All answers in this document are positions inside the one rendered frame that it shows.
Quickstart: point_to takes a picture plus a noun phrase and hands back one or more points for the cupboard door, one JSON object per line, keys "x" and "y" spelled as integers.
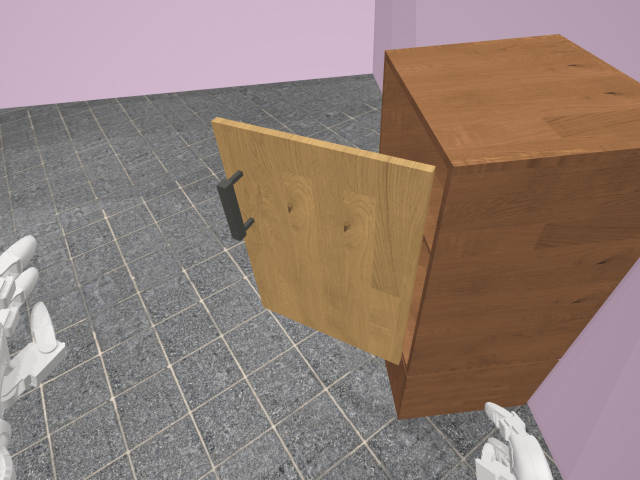
{"x": 337, "y": 234}

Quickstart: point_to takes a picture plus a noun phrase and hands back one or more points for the handle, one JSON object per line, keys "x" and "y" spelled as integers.
{"x": 231, "y": 208}

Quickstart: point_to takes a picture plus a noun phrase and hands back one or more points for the robot left hand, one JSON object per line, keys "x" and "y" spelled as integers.
{"x": 37, "y": 360}

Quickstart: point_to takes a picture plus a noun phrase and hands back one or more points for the robot right hand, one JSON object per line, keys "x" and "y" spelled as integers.
{"x": 522, "y": 459}

